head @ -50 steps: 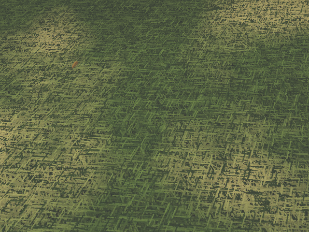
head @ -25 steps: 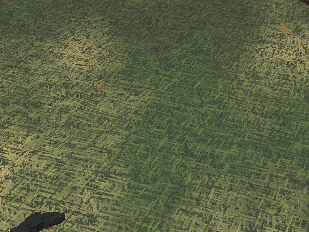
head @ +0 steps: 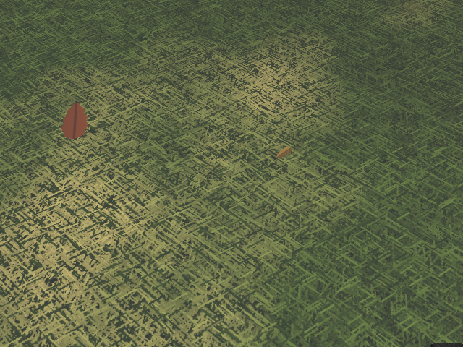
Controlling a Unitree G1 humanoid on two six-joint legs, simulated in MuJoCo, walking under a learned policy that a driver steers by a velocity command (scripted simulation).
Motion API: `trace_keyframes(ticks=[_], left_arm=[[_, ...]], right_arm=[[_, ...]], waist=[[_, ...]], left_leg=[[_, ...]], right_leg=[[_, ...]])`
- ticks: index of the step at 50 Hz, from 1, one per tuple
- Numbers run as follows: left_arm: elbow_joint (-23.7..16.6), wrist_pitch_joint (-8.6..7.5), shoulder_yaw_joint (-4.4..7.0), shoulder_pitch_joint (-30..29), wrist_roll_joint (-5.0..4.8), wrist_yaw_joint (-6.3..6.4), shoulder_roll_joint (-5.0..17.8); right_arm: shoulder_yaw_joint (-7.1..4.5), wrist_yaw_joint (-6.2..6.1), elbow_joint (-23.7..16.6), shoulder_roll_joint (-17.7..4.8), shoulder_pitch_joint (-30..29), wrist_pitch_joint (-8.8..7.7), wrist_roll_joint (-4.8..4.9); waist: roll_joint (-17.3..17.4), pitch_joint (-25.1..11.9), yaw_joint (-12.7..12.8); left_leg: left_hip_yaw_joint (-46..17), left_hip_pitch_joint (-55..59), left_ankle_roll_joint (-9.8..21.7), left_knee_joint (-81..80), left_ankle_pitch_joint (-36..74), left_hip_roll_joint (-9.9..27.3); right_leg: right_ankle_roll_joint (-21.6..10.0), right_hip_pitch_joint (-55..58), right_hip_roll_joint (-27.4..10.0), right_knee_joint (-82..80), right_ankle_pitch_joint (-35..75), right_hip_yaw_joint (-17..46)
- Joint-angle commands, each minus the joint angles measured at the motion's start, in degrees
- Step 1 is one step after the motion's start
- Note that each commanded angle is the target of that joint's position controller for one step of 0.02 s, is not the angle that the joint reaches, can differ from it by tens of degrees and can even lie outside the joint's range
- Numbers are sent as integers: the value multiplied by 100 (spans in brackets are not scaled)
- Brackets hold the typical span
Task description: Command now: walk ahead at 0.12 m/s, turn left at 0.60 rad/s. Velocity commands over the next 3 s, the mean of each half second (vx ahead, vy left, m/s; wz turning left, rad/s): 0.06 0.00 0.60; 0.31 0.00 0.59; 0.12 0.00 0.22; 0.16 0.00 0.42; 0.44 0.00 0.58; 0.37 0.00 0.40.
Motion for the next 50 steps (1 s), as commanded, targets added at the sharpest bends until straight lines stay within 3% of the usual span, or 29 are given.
trace_keyframes(ticks=[1, 3, 4, 5, 6, 7, 8, 9, 10, 13, 16, 21, 23, 24, 25, 26, 27, 28, 29, 30, 32, 36, 39, 42, 46, 47, 48, 49, 50], left_arm=[[-379, -28, 262, -387, -131, 3, 1057], [-369, 3, 267, -445, -210, 6, 1040], [-291, -2, 223, -159, -153, -16, 868], [-500, -9, 88, -110, 154, -39, 531], [-645, 5, 1, 62, 226, -61, 457], [-552, 47, 95, -199, 88, -82, 819], [-608, 75, 95, -392, 3, -70, 824], [-530, 106, 94, -382, 59, -4, 746], [-546, 147, 120, -424, 118, 54, 817], [-493, 202, 81, -240, 101, 53, 649], [-546, 210, 13, -388, 105, 60, 489], [-659, 167, 36, -494, 54, -29, 538], [-644, 121, 63, -308, 52, -81, 524], [-565, 102, 90, -18, 59, -100, 532], [-524, 111, 174, 244, 120, -71, 795], [-507, 159, 283, 411, 244, -35, 1293], [-579, 99, 304, 296, 361, -57, 1354], [-733, 41, 226, -80, 310, 2, 1086], [-774, 14, 181, -303, 183, 69, 890], [-798, -1, 147, -328, 93, 120, 776], [-752, -38, 103, -23, 79, 169, 695], [-645, -97, 149, 559, 128, 135, 783], [-582, -114, 216, 649, 103, 94, 960], [-512, -123, 282, 636, 33, 33, 1121], [-400, -65, 352, 585, -119, -59, 1271], [-406, -27, 360, 419, -152, -55, 1321], [-386, -21, 303, 524, -157, -46, 1140], [-500, -52, 175, 633, 16, -40, 835], [-932, -165, -91, 834, 301, -59, 129]], right_arm=[[-174, 104, -469, -455, 31, -14, -7], [-277, 102, -421, -581, 377, -9, -29], [-408, 21, -310, -877, 853, -21, -56], [-557, -130, -369, -1558, 1245, -27, -95], [-491, -113, -568, -1676, 943, -83, -212], [-382, -44, -587, -1246, 839, -150, -138], [-311, -39, -535, -1068, 629, -204, -86], [-295, -59, -500, -972, 429, -198, -23], [-270, -99, -522, -927, 216, -161, 8], [-274, -190, -576, -950, -2, -97, -123], [-306, -262, -522, -984, 45, -65, -76], [-309, -233, -505, -975, 33, 17, -60], [-296, -229, -509, -945, -47, 55, -8], [-277, -249, -508, -897, -76, 81, 40], [-209, -264, -499, -680, 60, 83, 39], [-148, -269, -610, -411, 105, 61, 44], [-232, -261, -712, -743, 2, -48, 8], [-324, -235, -626, -1013, 32, -85, -5], [-358, -212, -467, -1031, 228, -76, -27], [-353, -210, -363, -950, 356, -60, -55], [-273, -149, -359, -670, 260, -86, -29], [-166, -85, -538, -417, -205, -170, 28], [-91, -1, -621, -279, -392, -223, 36], [-35, 92, -653, -216, -497, -247, 45], [-72, 158, -666, -357, -406, -221, 54], [-152, 150, -576, -450, -32, -215, 17], [-344, 99, -325, -771, 742, -187, -10], [-512, -7, -173, -1213, 1659, -145, 26], [-547, -76, -351, -1987, 1460, -189, -22]], waist=[[-755, -789, -222], [-639, -901, -471], [-211, -1162, -642], [1196, -1544, -657], [1664, -2290, -430], [730, -2227, -686], [543, -1746, -557], [172, -1453, -426], [284, -1282, -335], [536, -1312, -168], [551, -1363, -258], [790, -1261, -379], [818, -1211, -262], [755, -1285, -110], [277, -1292, -84], [-1178, -1039, -165], [-1704, -664, -110], [-1374, -472, -256], [-1225, -398, -372], [-1119, -438, -367], [-926, -355, -196], [-916, -246, 144], [-961, -196, 209], [-968, -104, 199], [-910, -32, 15], [-824, -249, -300], [-507, -807, -645], [205, -1444, -1024], [2018, -1941, -490]], left_leg=[[172, 817, 209, -556, -54, -88], [370, 1526, 454, -1361, 253, -352], [175, 2450, 695, -1774, 1250, -417], [-1728, 3772, 1302, -1687, 4046, 972], [-3559, 4324, 2585, -1884, 3670, 1991], [-3057, 3977, 2384, -2038, 3087, 1725], [-2461, 3536, 2030, -2040, 2614, 1395], [-2143, 3124, 1704, -2108, 1999, 1073], [-1983, 2696, 1572, -2190, 1708, 909], [-1803, 2078, 1568, -2295, 1725, 634], [-1926, 1998, 1529, -2241, 1193, 536], [-2544, 1887, 1400, -2183, 248, 478], [-2702, 1843, 1254, -2004, 223, 370], [-2643, 1590, 1086, -1904, -435, 195], [-2304, 910, 759, -1390, -1684, -179], [-1031, -459, 406, -27, -2673, -1090], [-880, -990, 271, 1095, -2324, -865], [-959, -1010, 230, 1642, -1800, -597], [-837, -1051, 134, 1901, -1423, -544], [-726, -1150, 29, 2188, -1155, -479], [-494, -1231, -84, 2550, -749, -349], [-284, -1411, -221, 1875, -339, -144], [-143, -1055, -221, 983, -184, 2], [102, -369, -82, 222, -343, 52], [431, 432, 310, -550, -707, -89], [642, 1133, 452, -1035, -462, -353], [703, 2386, 632, -1366, -144, -670], [-387, 4058, 946, -1488, 535, -36], [-3452, 5214, 2075, -1929, 1451, 1671]], right_leg=[[-859, 327, -1507, -16, 2954, 488], [-605, 275, -1341, 838, 3164, 258], [-303, -119, -992, 1820, 2819, 49], [157, -1603, -444, 3661, -4, -159], [376, -2805, 310, 5109, -2732, 769], [351, -2939, 57, 5374, -2428, 1387], [270, -3006, -61, 5234, -2013, 1386], [274, -2984, -177, 4836, -1628, 1391], [312, -2789, -217, 4460, -1348, 1396], [448, -2173, 21, 3910, -974, 1283], [504, -1927, 116, 3072, -761, 1366], [381, -1465, 291, 2049, -651, 1439], [243, -1070, 337, 1250, -373, 1375], [120, -518, 303, 577, 58, 1287], [-168, 173, -381, 81, -125, 1817], [-836, 571, -1563, -474, -1349, 3299], [-1412, 38, -2233, -1023, -2276, 4542], [-1301, -112, -2055, -1023, -2429, 4179], [-1020, -59, -1724, -995, -2245, 3621], [-841, 156, -1533, -937, -2007, 3230], [-774, 207, -1381, -1045, -1512, 2595], [-868, 608, -1404, -1205, -1014, 1953], [-897, 629, -1508, -1248, -534, 1516], [-858, 363, -1567, -1221, -260, 1060], [-720, 362, -1704, -756, 509, 712], [-569, 277, -1585, -55, 1893, 427], [-336, 33, -1247, 1273, 3103, -12], [47, -1244, -929, 3065, 1824, -144], [475, -3424, 72, 5011, -2329, 233]])
Next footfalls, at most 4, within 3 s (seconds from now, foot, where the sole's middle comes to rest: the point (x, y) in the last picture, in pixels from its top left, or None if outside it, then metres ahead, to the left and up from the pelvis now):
0.08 left None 0.16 0.13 -0.78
0.50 right None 0.18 -0.11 -0.78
0.98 left None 0.19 0.25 -0.78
1.42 right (189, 336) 0.44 0.17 -0.78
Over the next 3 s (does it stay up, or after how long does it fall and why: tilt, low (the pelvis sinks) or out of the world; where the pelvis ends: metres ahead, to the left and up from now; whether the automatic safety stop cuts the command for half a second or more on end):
stays up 0.43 0.71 0.00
